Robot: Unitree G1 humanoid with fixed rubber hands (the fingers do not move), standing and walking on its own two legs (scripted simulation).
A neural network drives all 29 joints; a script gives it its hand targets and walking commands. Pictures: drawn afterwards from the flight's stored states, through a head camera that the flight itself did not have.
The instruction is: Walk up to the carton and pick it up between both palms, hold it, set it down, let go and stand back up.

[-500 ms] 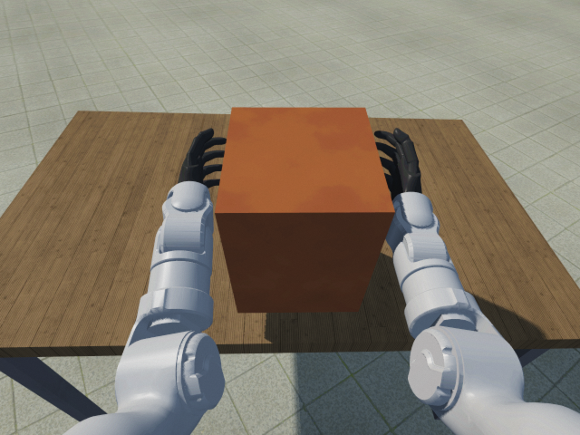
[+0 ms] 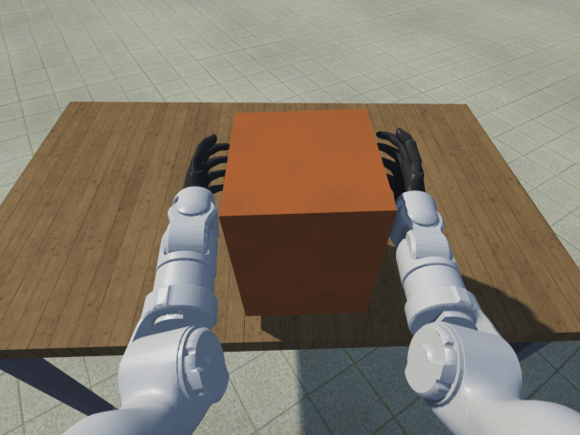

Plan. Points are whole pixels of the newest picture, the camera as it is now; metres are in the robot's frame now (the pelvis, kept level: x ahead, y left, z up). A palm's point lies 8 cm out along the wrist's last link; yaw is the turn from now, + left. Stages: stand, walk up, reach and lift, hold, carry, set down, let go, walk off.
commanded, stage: set down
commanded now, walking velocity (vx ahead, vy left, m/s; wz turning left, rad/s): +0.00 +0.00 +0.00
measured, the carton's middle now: (303, 217) +0.42 -0.05 +0.05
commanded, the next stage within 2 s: none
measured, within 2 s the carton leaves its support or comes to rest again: neither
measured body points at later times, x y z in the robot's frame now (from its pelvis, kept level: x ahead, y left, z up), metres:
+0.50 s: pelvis +0.00 +0.00 +0.00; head +0.02 +0.02 +0.45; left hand +0.45 +0.09 +0.11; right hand +0.41 -0.20 +0.13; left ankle -0.02 +0.12 -0.75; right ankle -0.01 -0.10 -0.75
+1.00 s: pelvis +0.00 +0.00 +0.00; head +0.03 +0.02 +0.45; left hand +0.44 +0.09 +0.10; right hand +0.40 -0.20 +0.11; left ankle -0.02 +0.12 -0.75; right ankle -0.01 -0.10 -0.75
